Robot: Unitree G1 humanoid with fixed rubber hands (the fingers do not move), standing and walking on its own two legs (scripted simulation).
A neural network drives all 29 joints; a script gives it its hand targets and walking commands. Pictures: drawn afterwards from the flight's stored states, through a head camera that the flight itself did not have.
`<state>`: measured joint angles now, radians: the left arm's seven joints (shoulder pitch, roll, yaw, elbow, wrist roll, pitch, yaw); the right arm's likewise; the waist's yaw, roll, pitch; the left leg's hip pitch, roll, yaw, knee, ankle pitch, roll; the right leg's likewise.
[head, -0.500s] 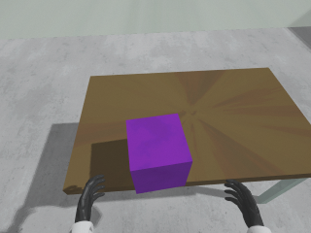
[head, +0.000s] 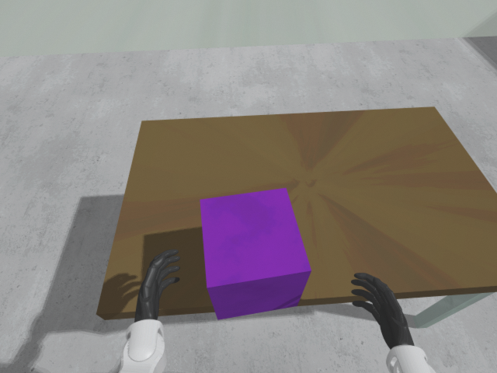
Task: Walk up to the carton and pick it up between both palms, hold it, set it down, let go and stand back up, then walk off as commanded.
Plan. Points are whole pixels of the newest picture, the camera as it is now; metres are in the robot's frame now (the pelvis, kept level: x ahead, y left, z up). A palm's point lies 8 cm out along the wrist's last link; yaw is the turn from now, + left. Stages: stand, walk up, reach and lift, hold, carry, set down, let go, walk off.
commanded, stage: reach and lift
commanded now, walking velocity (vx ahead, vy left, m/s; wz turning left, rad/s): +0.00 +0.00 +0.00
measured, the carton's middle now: (251, 255) +0.36 +0.03 -0.11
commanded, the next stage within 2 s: none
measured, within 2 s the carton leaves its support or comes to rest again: neither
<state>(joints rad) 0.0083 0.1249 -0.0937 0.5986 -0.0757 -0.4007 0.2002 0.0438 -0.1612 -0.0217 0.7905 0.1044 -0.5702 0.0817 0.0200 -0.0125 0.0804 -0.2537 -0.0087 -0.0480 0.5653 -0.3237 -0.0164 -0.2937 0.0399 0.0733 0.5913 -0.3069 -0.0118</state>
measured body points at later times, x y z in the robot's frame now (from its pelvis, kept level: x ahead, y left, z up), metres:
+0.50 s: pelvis +0.00 +0.00 +0.00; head +0.04 -0.01 +0.45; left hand +0.32 +0.18 +0.00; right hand +0.31 -0.19 -0.02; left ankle -0.02 +0.13 -0.73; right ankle +0.00 -0.11 -0.73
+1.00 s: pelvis +0.00 +0.00 +0.00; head +0.03 -0.01 +0.45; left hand +0.36 +0.19 +0.01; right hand +0.36 -0.18 -0.01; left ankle -0.02 +0.13 -0.73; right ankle +0.00 -0.11 -0.73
